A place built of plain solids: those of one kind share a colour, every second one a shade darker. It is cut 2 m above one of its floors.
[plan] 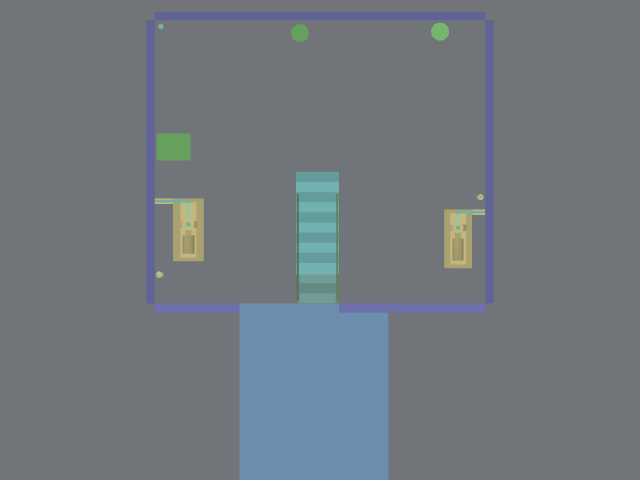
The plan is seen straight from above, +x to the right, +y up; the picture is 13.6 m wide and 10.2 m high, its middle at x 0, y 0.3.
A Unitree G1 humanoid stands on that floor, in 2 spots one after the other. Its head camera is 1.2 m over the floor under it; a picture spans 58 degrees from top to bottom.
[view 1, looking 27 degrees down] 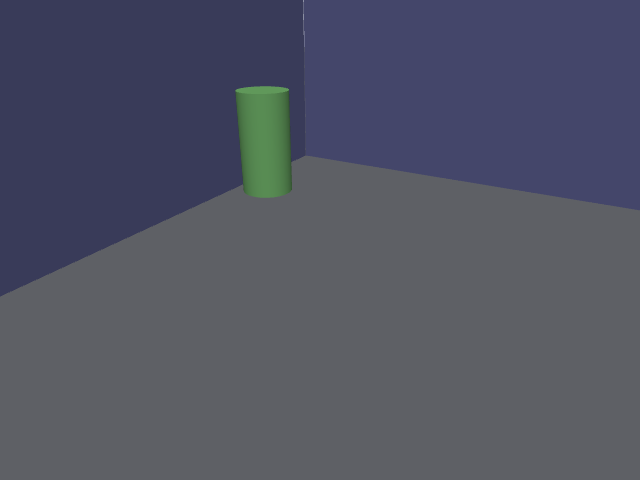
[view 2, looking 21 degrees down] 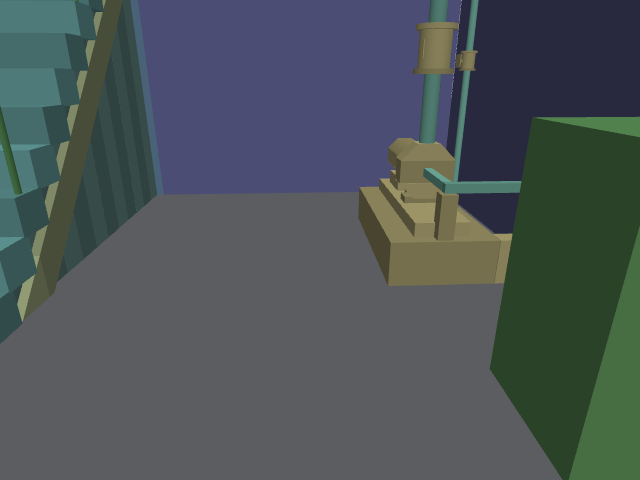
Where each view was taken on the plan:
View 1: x -0.05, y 2.75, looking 30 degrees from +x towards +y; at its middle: ground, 2.64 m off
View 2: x -1.93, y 3.51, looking -93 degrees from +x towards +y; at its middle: ground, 3.35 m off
